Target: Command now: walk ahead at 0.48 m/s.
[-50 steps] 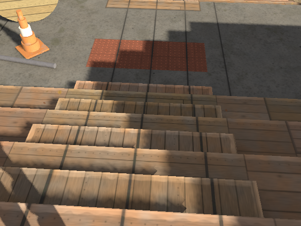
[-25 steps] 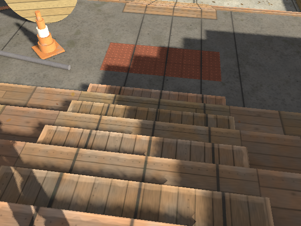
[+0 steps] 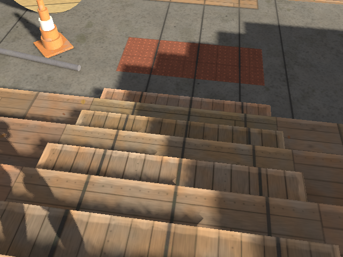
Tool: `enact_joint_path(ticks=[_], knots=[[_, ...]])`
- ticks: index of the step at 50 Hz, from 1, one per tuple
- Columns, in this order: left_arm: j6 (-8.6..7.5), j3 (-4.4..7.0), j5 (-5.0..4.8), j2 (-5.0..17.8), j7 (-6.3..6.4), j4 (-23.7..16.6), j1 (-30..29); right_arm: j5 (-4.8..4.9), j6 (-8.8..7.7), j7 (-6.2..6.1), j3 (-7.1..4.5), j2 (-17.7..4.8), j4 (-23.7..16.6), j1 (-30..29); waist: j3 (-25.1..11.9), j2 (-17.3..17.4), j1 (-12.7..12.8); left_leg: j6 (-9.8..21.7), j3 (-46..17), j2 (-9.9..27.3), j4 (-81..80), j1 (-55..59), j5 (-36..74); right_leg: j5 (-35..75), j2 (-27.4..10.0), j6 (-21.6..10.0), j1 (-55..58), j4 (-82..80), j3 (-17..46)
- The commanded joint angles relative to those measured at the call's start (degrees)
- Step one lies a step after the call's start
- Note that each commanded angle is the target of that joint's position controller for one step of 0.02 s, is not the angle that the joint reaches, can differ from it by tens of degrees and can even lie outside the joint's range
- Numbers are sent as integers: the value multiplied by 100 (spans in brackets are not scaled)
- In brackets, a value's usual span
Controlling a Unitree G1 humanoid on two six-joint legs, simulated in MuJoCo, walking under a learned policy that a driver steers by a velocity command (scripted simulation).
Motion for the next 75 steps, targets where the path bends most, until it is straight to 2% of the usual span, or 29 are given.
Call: enact_joint_path(ticks=[1, 3, 5, 7, 9, 11, 13, 16, 18, 19, 20, 22, 25, 27, 34, 44, 45, 47, 48, 50, 51, 53, 55, 59, 62, 64, 65, 68, 75], knots=[[100, 228, -228, 1172, -256, 754, 2613, 71, -214, 111, -42, 232, -275, 411, -530, 201, 60, 138, -1703, -354, 1764, -3149, 403, 5013, -1804, -1877, 3605, -237, 3206], [-24, 118, -504, 610, -423, 31, 525, 55, -201, -2, -173, -516, -367, 322, -313, 31, -78, -242, -1828, 623, 603, -4464, 1344, 2860, -2440, -2265, 2264, -554, 3594], [191, -314, -501, -360, -337, 296, 713, -185, 134, -93, -16, -275, -249, -598, 120, 465, 73, -651, -1376, 1186, -708, -4191, 2151, 1732, -1902, -2429, 269, -402, 3866], [277, -331, -406, -24, -278, 318, 1069, -146, 202, 56, 255, 142, 126, -153, -275, -103, -71, -587, -673, 1056, -707, -2582, 3470, 1408, -1050, -1814, -923, -221, 2643], [155, -471, -520, -336, -50, 418, 1446, -348, 167, 96, 299, -148, 125, -666, -134, 342, 409, -469, -757, 1213, -2499, -2903, 5452, -642, -549, -1222, -491, 340, 1901], [105, -524, -569, -128, 61, 379, 1541, -164, 144, 95, 310, -357, 61, -1200, 119, 368, 664, -284, -320, 1033, -4575, -1803, 6492, -1907, -309, -923, -1228, 693, 1388], [214, -400, -342, 606, -214, 425, 1429, 33, 257, 170, 322, -336, -167, -1549, 338, -180, 540, -327, 105, 673, -3981, -118, 5366, -2627, -543, -1039, -2467, 227, 1642], [227, -318, -528, 840, -318, 207, 882, -184, 285, 173, 286, -579, -216, -1196, 652, -6, 249, -128, -72, 623, -4808, 45, 4119, -1766, -912, -1163, -1230, 837, 2235], [367, -237, -315, 1038, -529, 232, 473, 79, 122, 103, -7, -1095, 602, 893, 55, 429, -696, 78, 142, 564, -5564, 1980, 4537, -990, -585, -734, -865, 2853, 1703], [348, -307, -215, 426, -754, 592, 1074, -79, 110, 133, -246, -1601, 1080, 2445, -786, 1153, -1121, 852, -372, 1072, -4340, 3863, 6005, -1064, 132, -227, -1964, 5416, 1317], [312, -362, -433, -260, -837, 585, 2019, -174, 171, 269, -260, -2013, 1144, 2925, -2096, 2046, -572, 1787, -1684, 2075, -3640, 5250, 8225, -3977, 646, -27, -3117, 7918, 794], [311, -221, -562, 375, -639, -435, -63, -146, 177, 365, -156, -1377, 1063, 2004, -287, 976, -859, 1863, -3270, 2548, -5503, 3828, 2154, -2508, 199, -211, -5571, 7463, 864], [306, -343, -275, -6, -266, -504, -230, -239, 28, 107, 413, 147, 701, 506, 373, 272, 211, 1196, -2391, 1936, -6251, 255, 1734, 400, -1010, -511, -3552, 4460, 1396], [355, -346, -242, -20, -377, -406, -417, -18, -196, -103, 416, 66, 767, 463, 240, 345, -52, 1235, -1515, 1436, -6254, -445, 2037, 1131, -957, -382, -2969, 2957, 1027], [376, -417, -291, 238, -564, -775, -1866, -101, -135, -145, 553, -195, 1554, 2227, -28, 501, -549, 1058, -1090, 1047, -5125, -108, 3355, 3528, -737, 185, -2651, 650, 464], [492, -405, -332, 286, -642, -1387, -3618, -24, 74, -322, 488, -99, 2016, 3225, 507, 696, -1243, 852, -1709, 1122, -3615, 1881, 3669, 1617, -585, 189, -2546, -1511, 225], [435, -360, -296, 340, -646, -1133, -2888, -275, 81, -206, 477, -180, 1908, 2876, 124, 888, -825, 679, -1419, 1012, -3200, 888, 4293, 2258, -484, 77, -1048, -266, 63], [321, -168, -406, 772, -562, -478, -1530, 265, 80, -166, 381, -336, 1593, 2165, 185, 73, -213, 184, -707, 327, -1974, 137, 3891, 2169, -316, 72, 803, -2488, -232], [336, -88, -449, 835, -480, -129, -490, 90, 244, 28, 332, -602, 1704, 2187, 2, 179, 185, 102, -610, 318, -1224, -630, 3901, 3240, -450, -144, 2526, -2699, -318], [494, 213, -609, 1560, -468, 465, 1959, 68, 233, 478, 398, 54, 1359, 2720, -3286, -1344, 693, -816, -346, 9, 3886, -3094, -2054, 8971, -2860, -2587, 7296, 336, 1816], [495, 319, -213, 1603, -408, 305, 1599, 239, 197, 498, 290, -314, 962, 1797, -2237, -272, 892, -820, -609, 35, 4331, -4468, -1992, 9099, -2898, -2434, 6606, 171, 1996], [430, 93, -398, 865, -437, -500, -923, 160, 180, 268, 191, -513, 391, 835, -1212, 896, -52, -624, -828, 847, 1823, -3607, -729, 5879, -2658, -1781, 3206, -767, 1436], [264, -194, -624, 188, -444, -775, -1918, -4, 192, 107, 302, 68, 723, 1150, 172, 223, -839, -603, -726, 1015, -510, -1133, 1058, 3836, -1521, -1335, -963, -1928, 410], [114, -3, -478, 1059, -616, -682, -1614, -87, 263, 283, 166, -79, 1219, 2075, -332, 109, -1136, -680, -96, 562, -2161, 1006, 3425, 3386, -990, -1099, -2121, -1362, 8], [194, -224, -625, 591, -776, -894, -2401, 69, 80, 209, -135, -651, 1352, 2798, -400, 452, -1686, -708, -104, 438, -2754, 2436, 3885, 2524, -852, -554, -2542, -48, -20], [425, 109, -1062, 896, -708, -615, -140, 394, -16, 305, -81, -1344, 558, 238, -674, 1710, 184, 565, -1407, 1370, -4845, 800, 6071, -1249, -135, 266, -379, 483, -484], [539, 200, -1033, 1114, -544, -524, 63, 433, -16, 424, -7, -1154, 332, -647, -545, 1396, 395, 669, -1268, 1277, -4856, 247, 5058, -1818, -131, 385, 123, 400, -552], [672, 151, -832, 684, -439, -516, -486, 589, 68, 498, 31, -972, 425, -831, -156, 686, 256, -15, -959, 771, -5061, -119, 2526, -1813, -245, 549, 276, -609, -448], [625, 256, -834, 649, -506, -542, -1023, 505, 178, 383, -42, -880, 811, -335, -609, 481, -115, -5, -309, 503, -4730, 908, 4403, 165, -275, 442, 614, -852, -355]])
Keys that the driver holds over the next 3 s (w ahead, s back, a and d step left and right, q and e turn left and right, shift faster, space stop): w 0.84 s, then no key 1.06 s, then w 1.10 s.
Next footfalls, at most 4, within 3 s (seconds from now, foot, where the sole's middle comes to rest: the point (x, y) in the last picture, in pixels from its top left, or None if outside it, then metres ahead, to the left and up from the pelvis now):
0.36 left None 0.35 0.18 -0.93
0.96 right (182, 245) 0.65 -0.01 -1.07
1.24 left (137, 230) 0.71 0.21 -1.07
2.54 right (179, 200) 0.97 0.00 -1.21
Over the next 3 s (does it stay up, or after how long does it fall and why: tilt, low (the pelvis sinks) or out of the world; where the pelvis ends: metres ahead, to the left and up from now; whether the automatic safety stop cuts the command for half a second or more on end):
stays up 1.13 0.14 -0.56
